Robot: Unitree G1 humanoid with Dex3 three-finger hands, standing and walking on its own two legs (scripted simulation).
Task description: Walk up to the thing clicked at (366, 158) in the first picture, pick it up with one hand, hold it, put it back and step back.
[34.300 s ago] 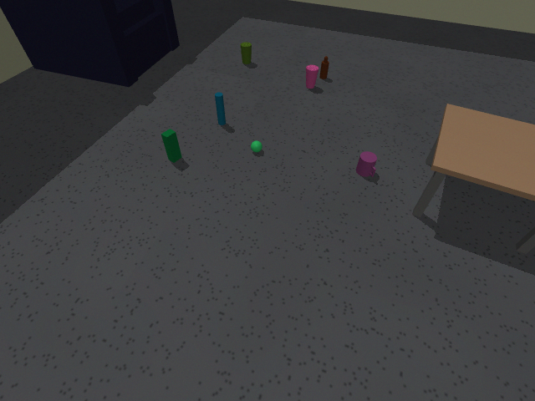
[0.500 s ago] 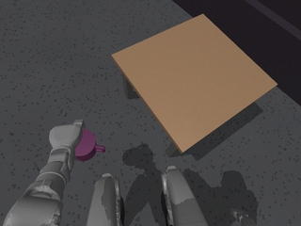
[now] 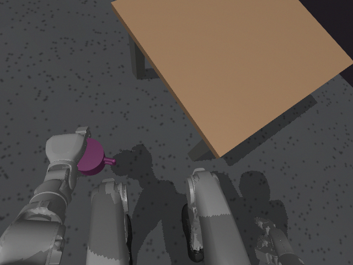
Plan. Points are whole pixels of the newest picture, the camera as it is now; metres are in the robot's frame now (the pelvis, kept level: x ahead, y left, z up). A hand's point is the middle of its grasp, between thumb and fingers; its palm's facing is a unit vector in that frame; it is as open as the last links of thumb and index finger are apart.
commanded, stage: crouch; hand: left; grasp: from above
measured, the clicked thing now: (94, 158) +0.39 +0.18 -0.25
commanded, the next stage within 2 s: lower in 0.58 s
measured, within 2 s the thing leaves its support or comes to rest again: neither
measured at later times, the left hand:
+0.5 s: hand (81, 164) +0.37 +0.22 -0.25, palm faces -0.47 -0.02 -0.88, open 11.4 cm
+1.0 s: hand (87, 163) +0.38 +0.21 -0.30, palm faces -0.51 -0.05 -0.86, open 11.5 cm
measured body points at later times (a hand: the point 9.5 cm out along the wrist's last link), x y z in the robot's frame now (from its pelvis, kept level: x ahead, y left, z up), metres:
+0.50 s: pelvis -0.01 +0.00 -0.06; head +0.21 +0.03 +0.33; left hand +0.39 +0.22 -0.20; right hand +0.06 -0.28 -0.19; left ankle +0.07 +0.13 -0.42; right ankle +0.07 -0.13 -0.42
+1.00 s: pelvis -0.02 +0.00 -0.10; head +0.20 +0.02 +0.29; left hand +0.40 +0.21 -0.25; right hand +0.03 -0.28 -0.23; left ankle +0.07 +0.13 -0.42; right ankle +0.07 -0.13 -0.42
